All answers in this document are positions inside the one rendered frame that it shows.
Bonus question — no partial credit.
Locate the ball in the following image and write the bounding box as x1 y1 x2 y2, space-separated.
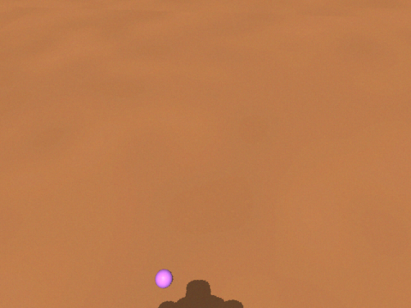
155 269 172 288

